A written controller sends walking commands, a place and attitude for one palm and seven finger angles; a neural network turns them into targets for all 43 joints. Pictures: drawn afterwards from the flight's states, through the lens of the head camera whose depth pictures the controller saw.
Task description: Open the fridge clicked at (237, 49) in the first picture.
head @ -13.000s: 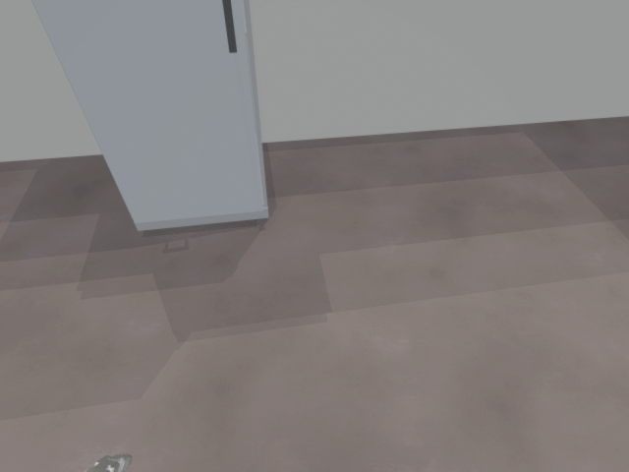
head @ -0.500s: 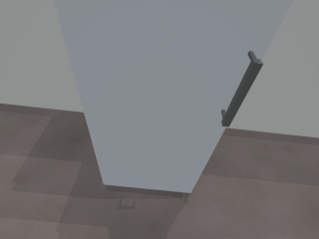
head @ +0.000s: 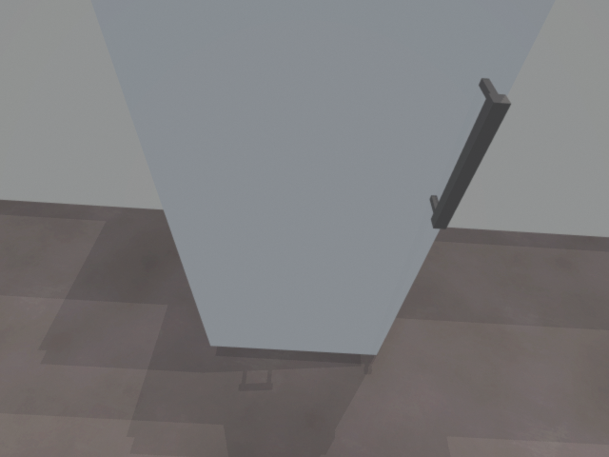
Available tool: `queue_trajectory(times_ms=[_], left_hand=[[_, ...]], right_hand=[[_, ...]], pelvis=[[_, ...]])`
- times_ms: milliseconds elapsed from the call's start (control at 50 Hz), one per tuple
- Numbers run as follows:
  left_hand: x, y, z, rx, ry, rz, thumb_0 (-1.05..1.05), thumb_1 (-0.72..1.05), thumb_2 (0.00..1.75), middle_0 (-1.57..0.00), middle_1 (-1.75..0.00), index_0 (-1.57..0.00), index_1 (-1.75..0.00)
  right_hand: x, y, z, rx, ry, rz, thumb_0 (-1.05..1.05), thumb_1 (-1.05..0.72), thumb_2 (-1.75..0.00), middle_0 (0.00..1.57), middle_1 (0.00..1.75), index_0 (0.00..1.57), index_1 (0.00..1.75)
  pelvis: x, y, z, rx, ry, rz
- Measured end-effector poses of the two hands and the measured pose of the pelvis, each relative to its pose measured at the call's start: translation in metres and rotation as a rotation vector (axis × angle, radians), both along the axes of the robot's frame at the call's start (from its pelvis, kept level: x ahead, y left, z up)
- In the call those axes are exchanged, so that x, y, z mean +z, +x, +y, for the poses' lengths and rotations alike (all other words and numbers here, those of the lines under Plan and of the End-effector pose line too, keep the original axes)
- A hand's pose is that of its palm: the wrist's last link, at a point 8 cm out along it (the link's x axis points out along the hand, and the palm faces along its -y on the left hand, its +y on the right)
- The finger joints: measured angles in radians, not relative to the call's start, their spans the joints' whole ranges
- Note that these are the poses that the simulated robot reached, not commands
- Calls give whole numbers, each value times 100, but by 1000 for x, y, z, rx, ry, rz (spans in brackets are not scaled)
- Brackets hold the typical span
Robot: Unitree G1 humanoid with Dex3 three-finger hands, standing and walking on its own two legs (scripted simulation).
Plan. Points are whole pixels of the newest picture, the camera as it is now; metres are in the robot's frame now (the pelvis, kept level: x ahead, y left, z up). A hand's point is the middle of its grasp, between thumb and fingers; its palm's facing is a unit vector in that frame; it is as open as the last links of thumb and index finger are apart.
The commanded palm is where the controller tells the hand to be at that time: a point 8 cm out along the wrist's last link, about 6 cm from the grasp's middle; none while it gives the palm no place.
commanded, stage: look again from close up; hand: right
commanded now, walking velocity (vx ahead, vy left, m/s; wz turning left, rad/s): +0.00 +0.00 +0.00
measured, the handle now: (460, 161) +0.51 -0.20 +0.14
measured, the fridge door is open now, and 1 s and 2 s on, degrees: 0 0 0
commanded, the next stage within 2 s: raise the hand to about handle height in 0.06 s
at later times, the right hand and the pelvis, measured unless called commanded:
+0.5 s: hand (463, 421) +0.18 -0.18 +0.00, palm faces -0.06 +1.00 +0.02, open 8.1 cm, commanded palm +0.13 -0.25 -0.02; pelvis -0.02 -0.02 -0.05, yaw +1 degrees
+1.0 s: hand (533, 396) +0.20 -0.25 +0.03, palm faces +0.04 +1.00 -0.07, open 11.1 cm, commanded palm +0.17 -0.30 +0.05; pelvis -0.01 -0.05 -0.04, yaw -1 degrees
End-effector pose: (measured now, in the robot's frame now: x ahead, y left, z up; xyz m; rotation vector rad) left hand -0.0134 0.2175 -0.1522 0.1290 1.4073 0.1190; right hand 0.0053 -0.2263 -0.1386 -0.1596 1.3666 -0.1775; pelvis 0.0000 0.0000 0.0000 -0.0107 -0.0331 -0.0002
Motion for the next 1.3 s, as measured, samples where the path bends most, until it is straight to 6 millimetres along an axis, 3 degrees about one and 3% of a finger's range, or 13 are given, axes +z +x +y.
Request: queue_trajectory(times_ms=[200,260,340,400,480,560,600,700,800,880,1060,1180,1300], left_hand=[[1,5,-7,4,-5,-35,1,91,89,-20,-30,-20,-30],[11,32,3,2,58,-256,2,92,89,-21,-30,-20,-30],[30,87,18,-15,113,-567,2,93,89,-21,-30,-20,-30],[51,130,27,-52,144,-766,2,92,89,-21,-30,-20,-30],[78,178,31,-112,177,-944,2,92,89,-20,-30,-20,-30],[94,210,19,-165,200,-1016,1,91,90,-20,-30,-20,-30],[94,219,7,-198,193,-1022,1,91,90,-20,-30,-20,-30],[71,220,-34,-285,116,-963,1,91,90,-20,-30,-20,-30],[40,194,-67,-255,16,-853,1,91,89,-21,-30,-20,-30],[32,168,-77,-177,-19,-787,2,90,89,-21,-30,-21,-30],[41,146,-49,-140,59,-747,2,90,89,-21,-30,-21,-30],[59,160,-24,-154,131,-792,2,90,89,-21,-30,-20,-30],[78,183,-19,-169,138,-872,2,91,90,-21,-30,-20,-30]], right_hand=[[4,3,-4,-52,-3,-45,1,-92,-90,20,30,20,30],[54,63,-22,-103,-66,-457,3,-93,-90,20,31,21,31],[127,141,-23,-40,-44,-995,3,-88,-88,20,34,20,34],[155,171,-13,65,64,-1311,2,-83,-86,20,37,20,37],[142,166,-5,220,192,-1421,1,-74,-82,21,42,21,42],[109,136,-21,137,213,-1276,1,-64,-79,22,48,22,48],[104,121,-34,81,156,-1235,1,-59,-77,22,51,23,51],[129,115,-54,92,52,-1347,2,-47,-72,23,58,23,58],[150,148,-54,218,107,-1387,2,-35,-67,23,65,24,65],[156,168,-60,233,138,-1302,1,-26,-63,24,71,25,71],[187,179,-83,186,63,-1340,1,-5,-54,26,85,26,85],[197,189,-90,202,65,-1344,1,9,-48,27,94,27,94],[221,201,-99,196,45,-1381,0,23,-42,28,103,28,103]], pelvis=[[-1,-3,-4,4,6,4],[-4,-5,-8,4,0,-1],[-13,-11,-14,-18,-2,43],[-26,-16,-16,-2,-9,99],[-46,-21,-19,13,-11,139],[-57,-20,-25,6,-2,157],[-60,-19,-28,-4,11,162],[-66,-20,-35,-36,48,171],[-64,-22,-42,-42,63,169],[-55,-17,-47,-27,55,161],[-41,-7,-51,-17,45,141],[-34,-2,-47,-22,44,116],[-26,3,-41,-25,41,84]])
